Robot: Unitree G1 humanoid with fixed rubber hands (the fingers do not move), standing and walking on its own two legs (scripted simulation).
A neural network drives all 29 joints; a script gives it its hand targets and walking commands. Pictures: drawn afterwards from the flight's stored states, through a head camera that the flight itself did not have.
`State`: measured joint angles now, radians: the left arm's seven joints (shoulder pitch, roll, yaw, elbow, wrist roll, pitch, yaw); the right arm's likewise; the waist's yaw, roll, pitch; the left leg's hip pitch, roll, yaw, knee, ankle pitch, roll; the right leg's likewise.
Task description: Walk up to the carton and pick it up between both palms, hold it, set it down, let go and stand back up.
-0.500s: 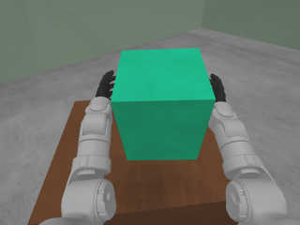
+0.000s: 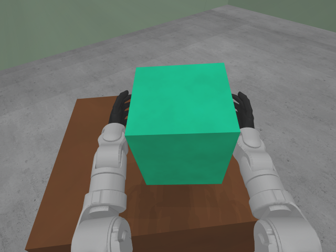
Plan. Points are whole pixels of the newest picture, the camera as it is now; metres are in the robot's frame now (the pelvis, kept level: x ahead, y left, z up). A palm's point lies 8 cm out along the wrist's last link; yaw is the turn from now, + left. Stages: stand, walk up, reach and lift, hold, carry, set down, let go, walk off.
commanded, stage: set down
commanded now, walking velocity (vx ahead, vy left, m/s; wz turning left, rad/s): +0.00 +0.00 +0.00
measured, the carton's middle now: (181, 129) +0.40 +0.00 +0.10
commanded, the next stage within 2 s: none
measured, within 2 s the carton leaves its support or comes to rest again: neither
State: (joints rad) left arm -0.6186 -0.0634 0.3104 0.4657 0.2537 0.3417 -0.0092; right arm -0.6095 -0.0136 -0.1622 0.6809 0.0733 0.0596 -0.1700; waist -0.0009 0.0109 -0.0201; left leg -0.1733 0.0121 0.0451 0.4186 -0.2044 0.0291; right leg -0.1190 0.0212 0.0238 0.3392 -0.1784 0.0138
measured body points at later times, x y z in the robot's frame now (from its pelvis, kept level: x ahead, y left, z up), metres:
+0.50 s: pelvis +0.00 +0.00 +0.00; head -0.01 +0.01 +0.45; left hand +0.40 +0.14 +0.12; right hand +0.39 -0.16 +0.10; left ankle +0.02 +0.10 -0.75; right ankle +0.00 -0.13 -0.75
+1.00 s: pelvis +0.02 +0.00 +0.00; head +0.02 +0.01 +0.45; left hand +0.41 +0.14 +0.09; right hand +0.39 -0.16 +0.08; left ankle +0.02 +0.10 -0.75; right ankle +0.00 -0.13 -0.75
